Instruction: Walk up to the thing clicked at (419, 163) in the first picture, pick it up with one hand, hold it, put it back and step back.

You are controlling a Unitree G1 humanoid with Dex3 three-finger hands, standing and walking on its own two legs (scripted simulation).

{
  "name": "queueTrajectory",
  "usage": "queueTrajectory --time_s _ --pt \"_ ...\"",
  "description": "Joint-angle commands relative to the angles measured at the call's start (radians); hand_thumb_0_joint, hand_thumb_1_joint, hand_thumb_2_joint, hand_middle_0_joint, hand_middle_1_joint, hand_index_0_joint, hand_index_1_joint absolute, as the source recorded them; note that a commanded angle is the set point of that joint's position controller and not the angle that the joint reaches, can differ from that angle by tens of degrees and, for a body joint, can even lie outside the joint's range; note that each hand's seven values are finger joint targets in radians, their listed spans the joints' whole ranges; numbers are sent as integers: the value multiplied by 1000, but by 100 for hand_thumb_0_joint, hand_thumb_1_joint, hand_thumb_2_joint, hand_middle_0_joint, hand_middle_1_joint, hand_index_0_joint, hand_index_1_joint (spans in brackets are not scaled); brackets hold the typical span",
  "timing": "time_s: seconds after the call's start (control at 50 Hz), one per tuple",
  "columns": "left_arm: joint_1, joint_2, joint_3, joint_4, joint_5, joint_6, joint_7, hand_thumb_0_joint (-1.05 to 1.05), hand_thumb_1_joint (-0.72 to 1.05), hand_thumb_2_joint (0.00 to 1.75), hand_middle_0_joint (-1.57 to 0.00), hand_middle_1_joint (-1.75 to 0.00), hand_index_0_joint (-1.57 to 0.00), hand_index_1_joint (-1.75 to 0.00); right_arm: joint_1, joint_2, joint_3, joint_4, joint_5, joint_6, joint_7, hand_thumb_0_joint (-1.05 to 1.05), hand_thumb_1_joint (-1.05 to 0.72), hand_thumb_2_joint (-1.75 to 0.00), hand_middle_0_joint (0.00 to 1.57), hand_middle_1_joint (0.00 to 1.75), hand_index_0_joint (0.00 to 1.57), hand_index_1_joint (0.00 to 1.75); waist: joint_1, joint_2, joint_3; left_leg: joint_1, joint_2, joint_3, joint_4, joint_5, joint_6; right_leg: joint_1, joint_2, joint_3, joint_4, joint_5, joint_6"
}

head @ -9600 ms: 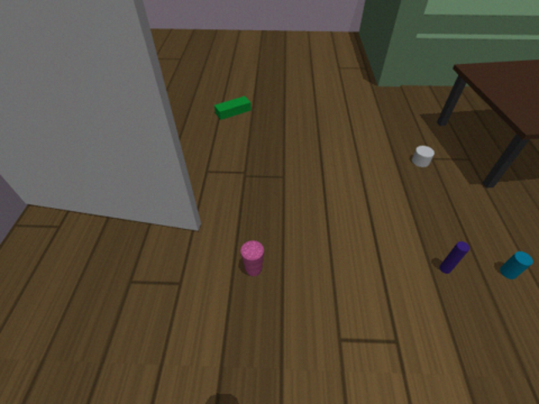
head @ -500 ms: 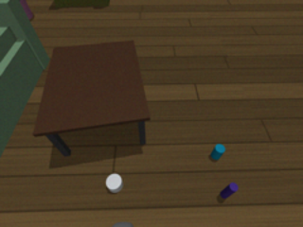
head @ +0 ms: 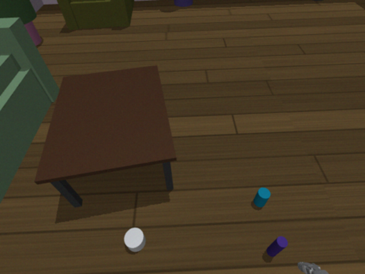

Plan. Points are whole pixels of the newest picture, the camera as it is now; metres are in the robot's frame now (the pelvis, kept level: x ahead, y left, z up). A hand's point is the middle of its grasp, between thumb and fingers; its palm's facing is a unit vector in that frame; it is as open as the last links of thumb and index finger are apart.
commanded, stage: walk up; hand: left
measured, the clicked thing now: (135, 239) +0.40 +0.27 -0.73
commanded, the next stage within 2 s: stand in 0.98 s
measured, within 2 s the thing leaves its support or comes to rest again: neither
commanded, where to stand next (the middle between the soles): +0.02 +0.04 m, yaw -1 degrees
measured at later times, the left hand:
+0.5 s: hand out of the picture +0.09 +0.26 -0.14, palm faces -0.03 -0.94 -0.35, open 7.4 cm
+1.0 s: hand out of the picture +0.06 +0.27 -0.14, palm faces -0.03 -0.93 -0.37, open 7.4 cm
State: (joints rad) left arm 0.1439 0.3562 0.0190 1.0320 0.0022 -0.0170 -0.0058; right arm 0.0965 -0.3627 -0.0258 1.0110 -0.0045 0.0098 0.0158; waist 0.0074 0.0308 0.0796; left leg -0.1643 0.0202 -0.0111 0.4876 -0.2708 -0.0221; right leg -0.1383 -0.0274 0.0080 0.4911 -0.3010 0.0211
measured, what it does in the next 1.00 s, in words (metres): stands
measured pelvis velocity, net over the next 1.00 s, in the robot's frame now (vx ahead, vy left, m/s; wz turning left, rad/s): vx -0.01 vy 0.01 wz -0.01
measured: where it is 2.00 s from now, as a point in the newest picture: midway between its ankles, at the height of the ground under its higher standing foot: outside the picture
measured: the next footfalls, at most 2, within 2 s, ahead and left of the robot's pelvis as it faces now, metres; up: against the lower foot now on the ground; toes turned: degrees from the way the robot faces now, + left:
none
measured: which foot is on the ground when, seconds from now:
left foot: down 0.00-1.00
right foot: down 0.00-1.00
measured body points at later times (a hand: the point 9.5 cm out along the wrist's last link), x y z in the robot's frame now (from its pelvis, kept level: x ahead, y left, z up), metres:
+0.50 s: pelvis +0.00 +0.01 +0.01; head +0.00 +0.01 +0.46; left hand +0.09 +0.31 -0.12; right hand +0.07 -0.29 -0.12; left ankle +0.00 +0.14 -0.74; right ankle -0.02 -0.13 -0.74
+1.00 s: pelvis -0.01 +0.01 +0.01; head +0.00 +0.00 +0.46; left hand +0.07 +0.32 -0.12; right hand +0.06 -0.29 -0.13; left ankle +0.00 +0.14 -0.74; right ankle -0.02 -0.13 -0.74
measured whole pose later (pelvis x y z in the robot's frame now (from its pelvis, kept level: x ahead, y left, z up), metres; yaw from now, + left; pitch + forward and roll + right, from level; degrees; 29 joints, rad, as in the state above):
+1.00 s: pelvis -0.01 +0.01 +0.01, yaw -1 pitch -3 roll +0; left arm 0.11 0.35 0.01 1.13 0.01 -0.01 0.00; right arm 0.10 -0.35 -0.04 1.12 -0.01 0.02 0.02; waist 0.00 0.01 0.06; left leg -0.11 0.01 0.01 0.34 -0.18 -0.01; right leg -0.09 -0.04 0.02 0.34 -0.20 0.04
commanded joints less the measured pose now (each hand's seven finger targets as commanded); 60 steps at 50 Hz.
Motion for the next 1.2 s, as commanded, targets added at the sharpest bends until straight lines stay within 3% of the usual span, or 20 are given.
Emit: queueTrajectory --time_s 0.0,0.12,0.26,0.58,0.94,0.96,1.08,1.18 --pt "-46 235 51 -43 -2 -32 26 0 90 90 -20 -30 -20 -30 -35 -190 -36 -43 2 -20 -8 0 -90 -90 20 30 20 30 1 -104 -112 89 78 -44 -65 354 61 28 -102 76 -122 453 -44" --pt "-69 233 44 -21 -4 -28 30 0 90 90 -20 -30 -20 -30 -52 -198 -38 -12 1 -12 -10 0 -90 -90 20 30 20 30 4 -64 -147 120 88 -44 -108 377 58 65 -104 66 -144 437 -44" --pt "-102 232 39 3 5 -22 26 0 90 90 -20 -30 -20 -30 -59 -200 -39 16 0 -12 -10 0 -90 -90 20 30 20 30 -4 -39 -109 111 95 -56 -166 288 54 40 -94 65 -184 301 -42" --pt "-92 218 34 30 9 -20 21 0 90 90 -20 -30 -20 -30 -51 -199 -46 32 -2 -18 -9 0 -90 -90 20 30 20 30 -8 -13 -91 90 100 -70 -214 190 56 25 -83 62 -202 219 -35" --pt "-79 224 33 30 13 -24 23 0 90 90 -20 -30 -20 -30 -36 -195 -45 34 0 -13 -6 0 -90 -90 20 30 20 30 -12 -37 -94 91 88 -72 -198 190 52 15 -87 67 -208 234 -34" --pt "-70 213 22 35 9 -21 23 0 90 90 -20 -30 -20 -30 -35 -182 -34 42 -7 -21 -10 0 -90 -90 20 30 20 30 -18 -97 -65 72 106 -79 -222 200 44 -4 -95 65 -222 206 -29" --pt "-57 213 21 26 8 -18 17 0 90 90 -20 -30 -20 -30 -37 -202 -32 53 -5 -34 -14 0 -90 -90 20 30 20 30 -14 -18 -107 82 107 -68 -216 236 41 37 -101 74 -218 243 -30" --pt "-56 219 20 25 9 -17 16 0 90 90 -20 -30 -20 -30 -34 -197 -27 59 -4 -38 -16 0 -90 -90 20 30 20 30 -12 -37 -104 81 111 -69 -218 250 38 39 -103 73 -217 253 -32"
